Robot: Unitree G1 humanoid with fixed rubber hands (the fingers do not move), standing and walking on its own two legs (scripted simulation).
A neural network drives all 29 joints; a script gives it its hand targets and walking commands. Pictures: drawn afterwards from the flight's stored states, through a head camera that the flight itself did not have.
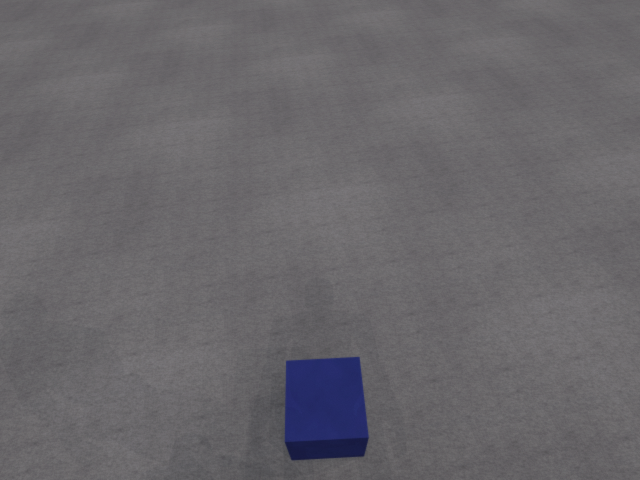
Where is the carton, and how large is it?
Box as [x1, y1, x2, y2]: [285, 357, 368, 459]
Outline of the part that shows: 359,357 286,361 285,443 291,459 361,456 364,454 368,435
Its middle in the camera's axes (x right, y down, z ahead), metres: +0.01 +0.49 +1.10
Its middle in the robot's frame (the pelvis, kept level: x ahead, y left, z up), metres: +0.42 +0.02 -0.68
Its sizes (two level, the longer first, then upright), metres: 0.210 0.209 0.204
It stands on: the floor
